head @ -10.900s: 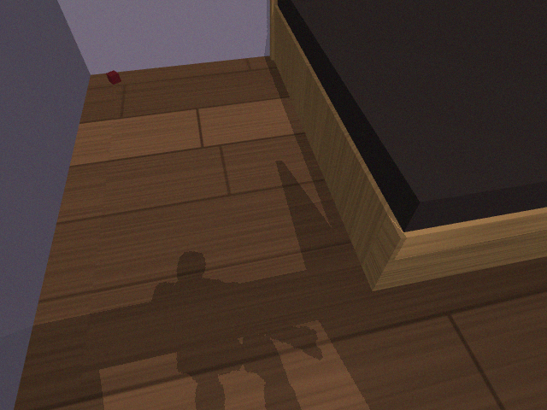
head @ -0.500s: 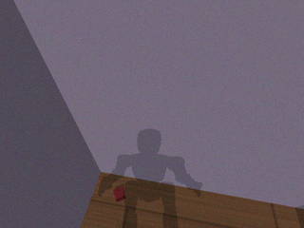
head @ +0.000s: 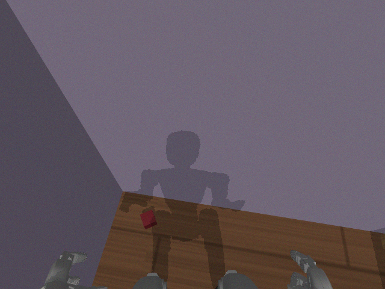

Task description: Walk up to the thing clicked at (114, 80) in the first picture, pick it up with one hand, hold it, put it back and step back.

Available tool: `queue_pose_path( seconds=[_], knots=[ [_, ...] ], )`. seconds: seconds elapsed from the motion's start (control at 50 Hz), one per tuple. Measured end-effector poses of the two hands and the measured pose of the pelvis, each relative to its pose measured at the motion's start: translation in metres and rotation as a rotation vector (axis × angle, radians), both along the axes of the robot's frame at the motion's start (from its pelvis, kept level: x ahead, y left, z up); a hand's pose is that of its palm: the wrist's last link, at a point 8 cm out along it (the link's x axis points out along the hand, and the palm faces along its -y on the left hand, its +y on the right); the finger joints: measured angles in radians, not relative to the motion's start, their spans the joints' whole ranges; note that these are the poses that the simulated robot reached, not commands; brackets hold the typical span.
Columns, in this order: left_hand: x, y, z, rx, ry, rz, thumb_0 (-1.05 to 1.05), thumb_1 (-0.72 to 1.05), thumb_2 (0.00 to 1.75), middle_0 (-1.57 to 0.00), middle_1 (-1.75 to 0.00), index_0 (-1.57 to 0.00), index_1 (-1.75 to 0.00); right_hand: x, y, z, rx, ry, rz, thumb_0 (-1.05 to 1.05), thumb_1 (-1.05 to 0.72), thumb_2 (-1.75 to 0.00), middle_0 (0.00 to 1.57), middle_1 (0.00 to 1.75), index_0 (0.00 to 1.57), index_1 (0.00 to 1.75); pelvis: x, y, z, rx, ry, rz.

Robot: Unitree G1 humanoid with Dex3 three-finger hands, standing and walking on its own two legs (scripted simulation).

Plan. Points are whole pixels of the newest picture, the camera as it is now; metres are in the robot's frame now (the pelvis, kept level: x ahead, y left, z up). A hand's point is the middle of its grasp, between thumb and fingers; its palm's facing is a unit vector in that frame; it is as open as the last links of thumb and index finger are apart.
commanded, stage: rise first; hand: left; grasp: from above
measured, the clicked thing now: (148, 219) +0.43 +0.19 -0.71
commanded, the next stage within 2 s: none
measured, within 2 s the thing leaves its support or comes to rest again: neither
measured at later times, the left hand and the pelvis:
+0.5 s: hand (91, 288) +0.14 +0.26 -0.26, palm faces -0.31 -0.72 -0.62, open 14.3 cm; pelvis -0.02 +0.00 -0.11, yaw +0 degrees
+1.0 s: hand (113, 243) +0.28 +0.28 -0.45, palm faces -0.39 -0.17 -0.90, open 14.1 cm; pelvis -0.09 +0.00 -0.30, yaw -1 degrees
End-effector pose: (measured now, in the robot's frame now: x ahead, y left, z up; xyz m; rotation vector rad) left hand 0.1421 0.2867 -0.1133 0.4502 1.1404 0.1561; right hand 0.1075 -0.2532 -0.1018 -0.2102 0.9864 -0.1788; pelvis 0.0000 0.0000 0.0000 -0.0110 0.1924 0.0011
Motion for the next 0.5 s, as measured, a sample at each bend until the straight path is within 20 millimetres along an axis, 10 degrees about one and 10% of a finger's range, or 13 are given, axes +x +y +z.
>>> queue_pose_path(
  seconds=[0.36,0.5],
  knots=[
    [-0.016,0.000,-0.049,0.139,0.003,-0.124,-0.01,-0.58,1.05,-0.09,-1.01,-0.06,-1.06,0.052,0.019,-0.044,-0.016,-0.160,0.090,0.01,-0.86,-0.89,0.21,0.30,0.20,0.30,-0.008,0.006,-0.062,-0.022,0.142,0.011],
    [0.003,0.007,-0.098,0.249,0.006,-0.241,-0.01,-0.59,1.05,-0.09,-1.01,-0.05,-1.07,0.057,0.014,-0.088,-0.030,-0.189,0.130,0.01,-0.86,-0.89,0.21,0.30,0.20,0.30,-0.022,0.002,-0.106,-0.020,0.234,0.013]
  ],
)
